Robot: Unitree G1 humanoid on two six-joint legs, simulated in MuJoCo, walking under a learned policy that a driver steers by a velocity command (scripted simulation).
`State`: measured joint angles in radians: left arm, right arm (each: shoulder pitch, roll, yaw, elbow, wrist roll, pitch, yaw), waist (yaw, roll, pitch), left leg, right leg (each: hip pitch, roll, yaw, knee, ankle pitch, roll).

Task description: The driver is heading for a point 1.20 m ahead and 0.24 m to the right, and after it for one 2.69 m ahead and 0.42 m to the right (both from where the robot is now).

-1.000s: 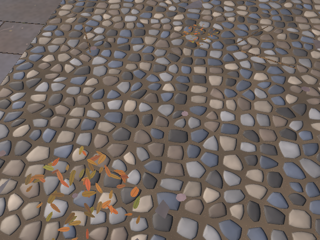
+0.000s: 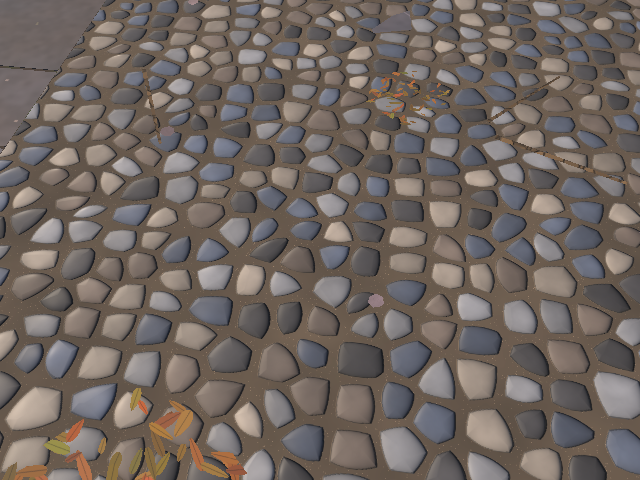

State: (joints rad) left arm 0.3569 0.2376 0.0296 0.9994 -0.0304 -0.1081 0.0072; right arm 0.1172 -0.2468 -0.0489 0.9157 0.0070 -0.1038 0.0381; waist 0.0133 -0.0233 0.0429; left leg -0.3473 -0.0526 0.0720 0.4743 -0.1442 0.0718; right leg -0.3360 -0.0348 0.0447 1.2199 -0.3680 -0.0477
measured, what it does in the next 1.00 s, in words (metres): walks ahead: right foot, then left foot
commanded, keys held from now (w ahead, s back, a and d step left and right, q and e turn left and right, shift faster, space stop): w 0.86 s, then w+e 0.14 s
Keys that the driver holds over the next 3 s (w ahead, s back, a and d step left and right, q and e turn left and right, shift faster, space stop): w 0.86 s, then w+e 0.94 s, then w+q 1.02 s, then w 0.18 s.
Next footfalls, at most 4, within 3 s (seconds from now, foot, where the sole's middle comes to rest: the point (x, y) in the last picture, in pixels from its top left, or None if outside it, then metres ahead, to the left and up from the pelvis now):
0.40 right None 0.42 -0.15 -0.77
0.96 left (297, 361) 0.73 0.09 -0.77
1.52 right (411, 272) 0.99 -0.19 -0.77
2.04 left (384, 173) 1.34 -0.14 -0.77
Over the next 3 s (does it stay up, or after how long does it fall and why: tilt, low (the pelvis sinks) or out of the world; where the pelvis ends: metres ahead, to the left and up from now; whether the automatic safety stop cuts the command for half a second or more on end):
stays up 1.65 -0.29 0.00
